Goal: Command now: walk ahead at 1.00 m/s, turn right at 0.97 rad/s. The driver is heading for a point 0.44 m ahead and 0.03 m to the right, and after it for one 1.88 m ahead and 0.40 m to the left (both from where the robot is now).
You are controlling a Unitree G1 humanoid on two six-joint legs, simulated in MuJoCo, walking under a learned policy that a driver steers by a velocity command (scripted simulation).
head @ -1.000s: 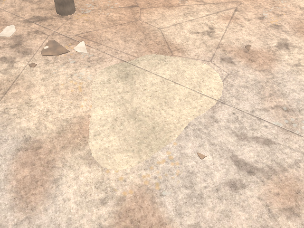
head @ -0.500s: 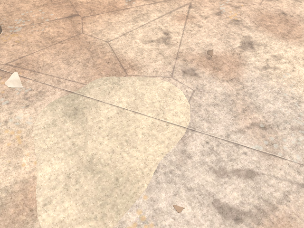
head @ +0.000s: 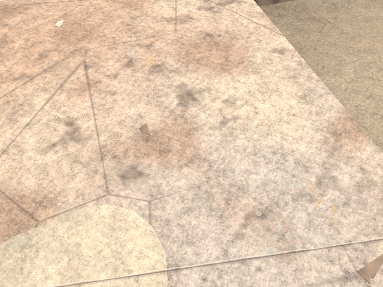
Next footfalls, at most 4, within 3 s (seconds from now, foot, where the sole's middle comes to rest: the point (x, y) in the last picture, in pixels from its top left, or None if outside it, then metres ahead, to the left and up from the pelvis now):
0.26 right None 0.41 -0.08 -0.77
0.68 left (200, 221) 0.73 -0.02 -0.77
1.10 right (250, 207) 0.78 -0.22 -0.77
1.56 left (196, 250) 0.61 0.00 -0.77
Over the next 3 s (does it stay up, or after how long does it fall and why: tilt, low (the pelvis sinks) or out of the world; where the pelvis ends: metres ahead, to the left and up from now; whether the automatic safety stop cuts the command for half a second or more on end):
stays up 0.69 -0.07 0.01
